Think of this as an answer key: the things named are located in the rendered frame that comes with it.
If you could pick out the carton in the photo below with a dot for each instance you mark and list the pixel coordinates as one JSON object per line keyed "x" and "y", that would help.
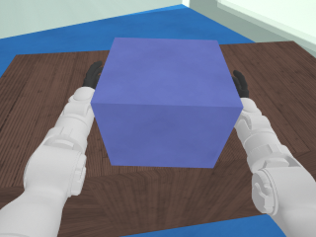
{"x": 165, "y": 103}

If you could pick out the robot right hand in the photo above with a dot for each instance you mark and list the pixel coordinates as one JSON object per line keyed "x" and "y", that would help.
{"x": 240, "y": 84}

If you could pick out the pedestal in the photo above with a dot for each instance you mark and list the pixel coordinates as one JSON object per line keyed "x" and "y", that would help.
{"x": 118, "y": 200}

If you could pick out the robot left upper arm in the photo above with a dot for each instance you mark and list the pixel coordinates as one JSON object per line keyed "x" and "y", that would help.
{"x": 55, "y": 175}

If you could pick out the left robot forearm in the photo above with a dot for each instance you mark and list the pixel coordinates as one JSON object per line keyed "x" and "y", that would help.
{"x": 72, "y": 127}

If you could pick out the robot left hand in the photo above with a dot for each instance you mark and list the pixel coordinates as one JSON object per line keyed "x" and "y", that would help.
{"x": 92, "y": 78}

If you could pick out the right robot forearm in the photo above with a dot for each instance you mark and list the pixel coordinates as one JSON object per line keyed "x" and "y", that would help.
{"x": 260, "y": 141}

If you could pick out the robot right upper arm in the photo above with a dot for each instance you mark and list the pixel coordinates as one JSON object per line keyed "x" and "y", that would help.
{"x": 288, "y": 196}

